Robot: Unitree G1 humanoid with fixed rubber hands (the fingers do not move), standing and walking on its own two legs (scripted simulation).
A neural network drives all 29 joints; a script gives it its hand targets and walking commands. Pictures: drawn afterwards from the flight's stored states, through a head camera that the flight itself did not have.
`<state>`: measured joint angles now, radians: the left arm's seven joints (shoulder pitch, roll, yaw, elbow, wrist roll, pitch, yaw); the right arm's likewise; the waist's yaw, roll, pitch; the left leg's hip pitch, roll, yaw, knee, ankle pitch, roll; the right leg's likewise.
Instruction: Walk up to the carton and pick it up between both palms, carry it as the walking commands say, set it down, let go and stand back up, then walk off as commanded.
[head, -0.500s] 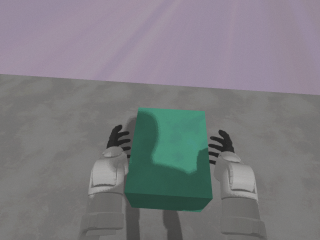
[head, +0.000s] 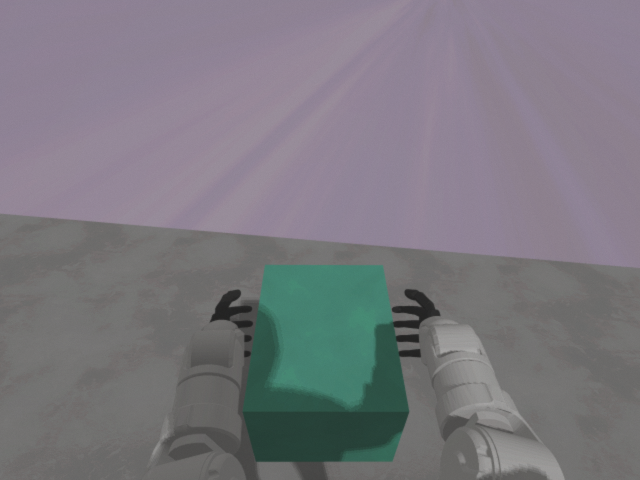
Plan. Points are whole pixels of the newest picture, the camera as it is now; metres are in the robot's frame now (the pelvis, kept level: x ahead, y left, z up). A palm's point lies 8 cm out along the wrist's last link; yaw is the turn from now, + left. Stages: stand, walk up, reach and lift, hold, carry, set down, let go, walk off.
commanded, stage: set down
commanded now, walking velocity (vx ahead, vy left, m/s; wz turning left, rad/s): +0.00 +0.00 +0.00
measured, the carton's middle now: (324, 356) +0.35 +0.06 -0.02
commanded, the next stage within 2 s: none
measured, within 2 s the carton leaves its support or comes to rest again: neither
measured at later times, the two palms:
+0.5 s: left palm (241, 366) +0.30 +0.18 -0.02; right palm (423, 369) +0.36 -0.10 -0.03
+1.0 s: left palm (251, 386) +0.33 +0.17 -0.10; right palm (413, 389) +0.38 -0.11 -0.12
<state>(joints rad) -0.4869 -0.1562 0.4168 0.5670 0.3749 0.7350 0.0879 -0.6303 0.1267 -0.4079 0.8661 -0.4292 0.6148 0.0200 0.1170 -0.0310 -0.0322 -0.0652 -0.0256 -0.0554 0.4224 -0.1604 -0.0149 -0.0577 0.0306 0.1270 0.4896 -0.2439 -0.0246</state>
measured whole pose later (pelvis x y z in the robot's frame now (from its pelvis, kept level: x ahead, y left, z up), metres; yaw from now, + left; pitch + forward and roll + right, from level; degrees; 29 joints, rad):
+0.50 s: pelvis +0.02 -0.04 -0.01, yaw +0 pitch +5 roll +1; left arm -0.38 -0.19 0.44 0.43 0.37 0.47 0.03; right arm -0.43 0.21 -0.31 0.61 -0.34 0.42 -0.08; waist 0.17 -0.03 0.01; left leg -0.41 0.02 -0.09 0.52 -0.20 -0.06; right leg -0.40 0.09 0.10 0.58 -0.26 -0.05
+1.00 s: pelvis -0.02 -0.01 -0.06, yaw +0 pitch +23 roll +1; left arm -0.56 -0.23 0.47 0.45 0.32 0.30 0.08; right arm -0.66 0.13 -0.41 0.67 -0.31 0.25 -0.07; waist 0.12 -0.06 -0.04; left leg -1.00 -0.04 -0.07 0.82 -0.23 -0.04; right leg -1.00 0.07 0.13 0.89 -0.30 0.01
